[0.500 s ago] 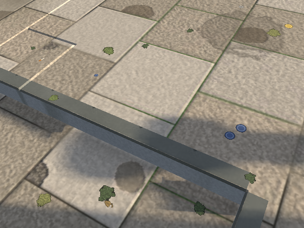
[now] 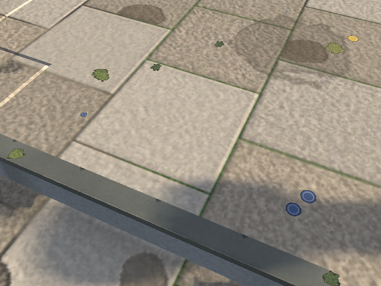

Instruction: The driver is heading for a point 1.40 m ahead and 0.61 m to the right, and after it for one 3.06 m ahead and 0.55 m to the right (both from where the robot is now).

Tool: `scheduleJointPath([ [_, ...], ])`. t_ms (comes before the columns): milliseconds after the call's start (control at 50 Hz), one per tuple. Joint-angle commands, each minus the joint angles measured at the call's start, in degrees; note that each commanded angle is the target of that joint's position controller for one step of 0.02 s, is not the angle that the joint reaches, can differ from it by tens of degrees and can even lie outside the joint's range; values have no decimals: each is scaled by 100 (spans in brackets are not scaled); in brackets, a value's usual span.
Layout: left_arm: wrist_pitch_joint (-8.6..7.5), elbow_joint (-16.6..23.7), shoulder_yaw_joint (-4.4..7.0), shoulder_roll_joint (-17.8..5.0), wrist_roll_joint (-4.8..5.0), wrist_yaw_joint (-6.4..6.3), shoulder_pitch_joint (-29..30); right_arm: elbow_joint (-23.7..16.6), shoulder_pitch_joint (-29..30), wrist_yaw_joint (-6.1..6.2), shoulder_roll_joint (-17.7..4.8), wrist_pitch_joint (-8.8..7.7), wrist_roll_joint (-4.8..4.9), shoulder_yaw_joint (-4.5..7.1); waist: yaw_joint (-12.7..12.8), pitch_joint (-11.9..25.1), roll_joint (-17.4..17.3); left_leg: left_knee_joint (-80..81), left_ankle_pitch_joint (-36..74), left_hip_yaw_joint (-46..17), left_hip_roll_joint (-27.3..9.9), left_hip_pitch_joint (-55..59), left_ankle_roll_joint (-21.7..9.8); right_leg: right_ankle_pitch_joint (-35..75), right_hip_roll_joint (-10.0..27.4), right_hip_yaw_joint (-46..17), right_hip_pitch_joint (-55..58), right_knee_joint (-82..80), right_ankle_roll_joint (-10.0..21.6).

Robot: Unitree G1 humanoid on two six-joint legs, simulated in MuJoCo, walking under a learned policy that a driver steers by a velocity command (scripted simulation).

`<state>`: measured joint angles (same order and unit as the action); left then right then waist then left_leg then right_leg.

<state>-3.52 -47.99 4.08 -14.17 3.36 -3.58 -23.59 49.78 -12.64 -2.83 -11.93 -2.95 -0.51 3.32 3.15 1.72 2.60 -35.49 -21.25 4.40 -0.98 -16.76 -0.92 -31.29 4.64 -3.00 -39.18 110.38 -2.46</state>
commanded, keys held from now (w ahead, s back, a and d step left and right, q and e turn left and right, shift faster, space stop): w+e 1.00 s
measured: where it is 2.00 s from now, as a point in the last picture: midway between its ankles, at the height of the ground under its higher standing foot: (318, 158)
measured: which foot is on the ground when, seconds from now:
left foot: down 0.00-0.26, up 0.28-0.80, down 0.82-1.00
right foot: up 0.00-0.24, down 0.26-0.84, up 0.86-1.00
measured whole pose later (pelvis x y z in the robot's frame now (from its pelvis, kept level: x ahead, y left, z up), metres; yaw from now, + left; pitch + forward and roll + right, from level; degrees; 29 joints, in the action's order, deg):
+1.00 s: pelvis +0.59 -0.05 +0.11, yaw -36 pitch +0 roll +1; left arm -0.3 -39.1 3.9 -16.4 1.7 1.6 -10.5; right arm 43.1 -17.1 0.7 -13.4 -3.8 -1.2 2.7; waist -1.0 0.7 2.1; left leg -50.9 -21.7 9.3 -4.2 -28.6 -1.6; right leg -13.5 -2.9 -4.3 -37.2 96.3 6.4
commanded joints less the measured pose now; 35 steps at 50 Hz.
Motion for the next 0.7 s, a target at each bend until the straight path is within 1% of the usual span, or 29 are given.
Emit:
scheduleJointPath([
  [20,-16,809,-12,46,-52,56,783,-67,88,169,-110,-160,32,-56,-21,-427,-883,1596,3406,-1556,-2068,1066,-945,1064,454,-648,-2218,-1019,245],
  [40,11,785,80,-206,-5,116,774,-209,461,191,-6,-203,-44,-118,113,-618,-900,2069,2701,-901,-1628,371,-574,1710,487,-578,-1457,-2807,317],
  [60,-10,892,101,-243,-113,154,1048,-246,653,281,-260,-217,-124,-78,69,-831,-1063,2436,2715,-223,-1196,-334,-507,2429,256,-194,-681,-4103,246],
  [80,-60,942,66,-81,-221,230,1315,-216,609,380,-454,-262,-170,-47,27,-827,-1083,2517,2999,109,-977,-616,-471,3048,133,78,28,-5116,253],
  [100,-92,948,20,67,-265,331,1364,-164,383,470,-724,-304,-147,17,-20,-559,-1012,2634,3309,194,-985,-373,-519,3345,55,273,553,-5898,287],
  [140,-66,1006,-43,165,-211,476,1603,-29,27,562,-1203,-308,71,176,-120,-402,-824,2763,3877,62,-1345,757,-605,3205,19,324,590,-6740,432],
  [160,-35,1055,-51,135,-190,524,1738,8,-69,571,-1249,-261,157,216,-161,-405,-727,2599,4305,104,-1469,1358,-578,3017,-26,382,409,-7019,561],
  [200,79,1031,23,-82,-234,550,1625,38,-314,553,-1179,-134,142,230,-139,-104,-711,1747,5990,389,-1435,2041,-477,2619,-452,807,841,-6998,825],
  [220,125,1014,113,-284,-279,578,1405,-12,-281,543,-1246,-76,121,258,18,28,-719,1131,6515,532,-1369,1988,-379,2401,-620,931,1311,-6977,952],
  [240,162,862,227,-476,-286,590,785,-87,-111,514,-1294,-41,109,271,408,300,-692,160,6548,621,-1220,1654,-267,2478,-789,974,2315,-7271,1099],
  [260,210,618,401,-819,-285,537,-56,-183,-30,482,-1269,-67,100,257,827,613,-449,-1248,5658,613,-914,762,-62,2738,-869,734,3778,-7609,1261],
  [280,230,465,470,-1389,-258,449,-336,-395,-217,398,-432,-137,-176,35,402,628,1530,-3869,-297,583,16,-1275,276,4380,363,-1258,5091,-7619,1766],
  [300,91,697,416,-1492,-296,501,-296,-584,-727,287,-387,-316,-11,-76,172,1849,1580,-5162,-1433,-887,555,-2496,335,2545,1496,-4212,6071,-8877,2940],
  [320,29,765,387,-1204,-307,492,-69,-653,-166,234,-835,-450,191,50,384,1316,661,-5220,-818,-1207,264,-3056,215,1354,1299,-4156,5683,-9304,2632],
  [340,-4,799,309,-962,-250,464,292,-803,142,232,-893,-506,230,48,202,613,196,-4799,-264,-1119,-10,-3262,97,1049,1123,-3556,4909,-9385,2371],
  [360,-27,895,250,-854,-248,459,686,-819,314,282,-862,-504,112,60,-44,244,-415,-4379,84,-1106,-229,-2967,95,1347,962,-3228,4040,-9521,2183],
  [380,-42,983,216,-781,-305,427,981,-845,284,332,-916,-449,29,107,-276,121,-431,-4010,301,-1127,-357,-2552,149,1897,842,-2904,3404,-9607,2110],
  [400,-30,1071,185,-718,-365,386,1093,-849,189,344,-928,-366,33,134,-419,72,-229,-3965,380,-1104,-389,-2262,238,2369,724,-2666,3044,-9676,2069],
  [420,-33,1104,173,-703,-353,346,1127,-871,102,350,-878,-306,2,144,-502,80,-152,-3768,466,-1038,-412,-2155,317,2835,610,-2358,2819,-9677,2033],
  [440,-8,1113,167,-724,-354,312,1092,-885,80,337,-696,-241,-35,114,-535,81,-55,-3855,488,-814,-353,-2165,431,3560,506,-2053,2623,-9589,2043],
  [480,86,1087,183,-787,-341,219,824,-985,239,306,-440,-138,-100,40,-473,128,-99,-4031,760,-597,-298,-2530,612,4181,370,-1721,2580,-9447,2015],
  [500,131,1083,183,-798,-329,172,690,-1073,404,296,-403,-119,-92,26,-409,78,-127,-3924,966,-562,-313,-2729,683,4098,314,-1666,2574,-9428,1982],
  [520,208,977,176,-755,-352,124,354,-1042,444,284,-168,-82,-62,-34,-288,151,206,-4766,717,-330,-185,-3078,787,3826,321,-1776,2783,-9381,2062],
  [560,268,801,106,-582,-307,87,-320,-1216,741,300,-104,-68,55,-75,-13,-69,383,-6545,32,-432,-195,-4722,821,2700,547,-2415,3482,-9378,2244],
  [580,273,674,66,-525,-246,89,-601,-1379,932,318,-61,-94,106,-127,39,-313,338,-7270,-367,-573,-294,-5794,771,2100,706,-2680,3921,-9354,2278],
  [620,299,389,-3,-389,-192,90,-1115,-1677,1359,310,100,-200,102,-270,185,-655,205,-7957,-822,-623,-414,-7211,644,1595,842,-2891,4533,-9219,2137],
  [640,343,223,-41,-329,-272,83,-1335,-1942,1907,280,393,-281,26,-439,348,-906,296,-8461,-1086,-464,-352,-7836,639,2011,894,-2927,4640,-9160,2033],
  [660,403,217,-72,-353,-178,71,-1179,-2371,2290,239,602,-346,-34,-604,239,-932,219,-7930,-932,-384,-419,-7780,595,1999,674,-2715,4244,-9158,1806],
  [700,468,283,-91,-408,-163,-25,-818,-2826,2420,225,428,-451,-58,-677,23,-793,187,-6293,-338,-270,-519,-6679,568,1884,404,-2480,3250,-9537,1582],
])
